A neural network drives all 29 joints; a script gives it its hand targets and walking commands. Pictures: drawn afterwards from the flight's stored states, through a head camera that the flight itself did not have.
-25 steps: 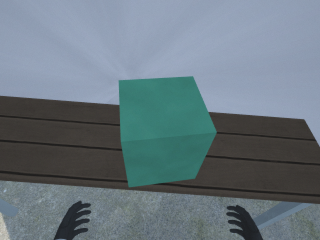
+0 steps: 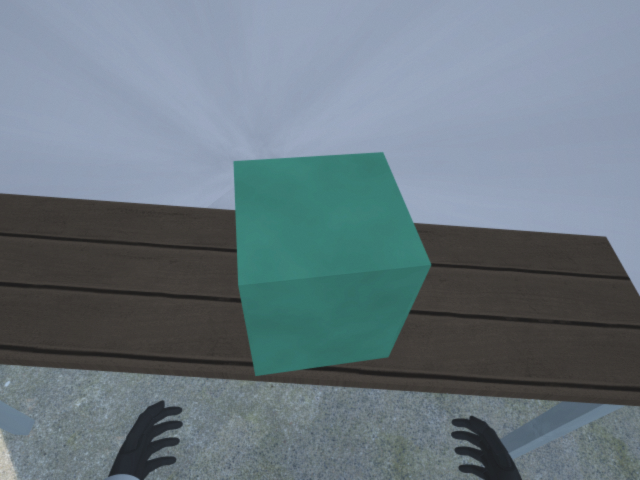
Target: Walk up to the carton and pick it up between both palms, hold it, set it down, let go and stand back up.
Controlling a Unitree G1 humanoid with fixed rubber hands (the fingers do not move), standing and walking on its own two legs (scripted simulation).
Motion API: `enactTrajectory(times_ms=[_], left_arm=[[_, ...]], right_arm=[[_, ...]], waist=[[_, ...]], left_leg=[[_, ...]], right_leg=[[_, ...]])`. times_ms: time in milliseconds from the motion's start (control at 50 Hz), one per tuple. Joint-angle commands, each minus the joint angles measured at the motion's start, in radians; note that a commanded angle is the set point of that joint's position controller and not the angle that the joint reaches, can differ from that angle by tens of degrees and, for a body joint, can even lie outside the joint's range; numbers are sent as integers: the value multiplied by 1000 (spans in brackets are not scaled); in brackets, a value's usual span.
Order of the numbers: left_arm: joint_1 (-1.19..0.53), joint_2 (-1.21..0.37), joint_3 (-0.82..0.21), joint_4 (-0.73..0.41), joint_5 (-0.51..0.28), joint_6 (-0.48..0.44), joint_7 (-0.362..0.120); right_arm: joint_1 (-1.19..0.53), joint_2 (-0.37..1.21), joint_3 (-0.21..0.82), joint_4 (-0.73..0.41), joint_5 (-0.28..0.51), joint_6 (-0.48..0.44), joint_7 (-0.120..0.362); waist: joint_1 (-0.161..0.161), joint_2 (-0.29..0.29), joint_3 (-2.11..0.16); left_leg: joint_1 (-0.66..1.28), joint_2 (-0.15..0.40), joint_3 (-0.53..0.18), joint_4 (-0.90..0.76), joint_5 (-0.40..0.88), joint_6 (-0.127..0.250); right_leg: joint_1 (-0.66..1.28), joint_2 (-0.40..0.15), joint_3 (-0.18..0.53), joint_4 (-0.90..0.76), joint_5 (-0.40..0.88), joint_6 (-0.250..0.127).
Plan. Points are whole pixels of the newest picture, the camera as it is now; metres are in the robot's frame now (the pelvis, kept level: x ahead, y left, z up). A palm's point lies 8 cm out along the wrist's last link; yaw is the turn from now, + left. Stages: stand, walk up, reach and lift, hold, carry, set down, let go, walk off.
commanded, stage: let go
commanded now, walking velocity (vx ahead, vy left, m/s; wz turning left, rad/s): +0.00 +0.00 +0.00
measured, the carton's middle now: (317, 267) +0.41 +0.02 +0.01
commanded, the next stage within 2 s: stand in 0.18 s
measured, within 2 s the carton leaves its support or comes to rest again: neither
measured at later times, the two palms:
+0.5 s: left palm out of the picture +0.12 +0.28 -0.09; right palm out of the picture +0.13 -0.23 -0.09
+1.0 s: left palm out of the picture +0.07 +0.29 -0.11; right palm out of the picture +0.11 -0.24 -0.09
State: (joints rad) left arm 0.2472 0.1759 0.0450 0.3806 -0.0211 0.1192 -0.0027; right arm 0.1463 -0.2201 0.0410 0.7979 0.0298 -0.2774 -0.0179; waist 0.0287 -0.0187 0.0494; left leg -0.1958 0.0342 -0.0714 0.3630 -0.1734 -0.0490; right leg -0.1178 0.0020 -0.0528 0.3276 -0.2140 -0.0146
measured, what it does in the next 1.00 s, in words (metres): stands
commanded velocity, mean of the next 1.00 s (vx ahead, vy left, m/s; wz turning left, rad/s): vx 0.00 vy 0.00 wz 0.00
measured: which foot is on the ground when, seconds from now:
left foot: down 0.00-1.00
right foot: down 0.00-1.00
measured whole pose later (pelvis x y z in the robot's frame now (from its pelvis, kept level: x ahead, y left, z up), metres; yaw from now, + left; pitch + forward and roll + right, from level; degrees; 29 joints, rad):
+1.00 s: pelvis -0.02 +0.01 -0.01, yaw +0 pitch -4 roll -2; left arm 0.26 0.30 0.05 0.79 0.01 -0.03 0.00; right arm 0.18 -0.26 0.04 0.84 -0.02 -0.05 -0.02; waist 0.03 -0.02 0.01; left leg -0.20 0.03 -0.07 0.47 -0.21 -0.03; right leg -0.10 0.00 -0.05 0.39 -0.23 0.00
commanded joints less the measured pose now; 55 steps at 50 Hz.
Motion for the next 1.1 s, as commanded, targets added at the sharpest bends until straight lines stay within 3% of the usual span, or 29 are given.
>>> enactTrajectory(times_ms=[0, 160, 180, 220, 280, 420, 660, 1080], left_arm=[[-62, 140, -10, -58, 12, -30, -7], [-57, 133, -19, -55, 12, -32, -6], [55, 297, 120, 106, 73, -107, 20], [45, 311, 118, 94, 52, -140, 12], [3, 272, 92, 132, 43, -155, -3], [9, 314, 79, 229, 41, -178, -3], [7, 341, 72, 327, 39, -182, -3], [1, 347, 67, 421, 33, -178, -1]], right_arm=[[-14, -26, -96, -75, -25, -28, -12], [-15, -28, -99, -74, -25, -30, -10], [20, -248, -115, -68, -98, 87, -7], [31, -252, -120, -109, -88, 151, -8], [45, -240, -107, -105, -82, 189, -7], [28, -274, -106, -98, -68, 200, 1], [33, -291, -102, -70, -58, 213, 2], [22, -303, -94, -5, -46, 224, -3]], waist=[[-33, 0, -126], [-27, 3, -123], [33, -29, -240], [-1, -26, -235], [-17, 18, -100], [-22, 50, -89], [-25, 69, -51], [-25, 85, -30]], left_leg=[[266, -61, 126, 8, 140, 38], [263, -60, 124, 5, 134, 40], [70, 61, 17, 150, 382, 75], [-15, 44, 9, 153, 270, 86], [-47, 38, -6, 122, 96, 89], [-10, 54, -40, 97, 135, 88], [-12, 57, -57, 59, 84, 90], [-2, 68, -65, 30, 102, 89]], right_leg=[[-47, 4, 12, -49, 141, 32], [-50, 3, 12, -49, 141, 32], [71, -75, 28, 84, 298, 27], [128, -88, 52, 78, 327, 27], [50, -99, 94, 27, 160, 18], [39, -104, 108, 10, 114, 16], [8, -115, 111, -18, 30, 14], [9, -129, 116, -28, 52, 7]])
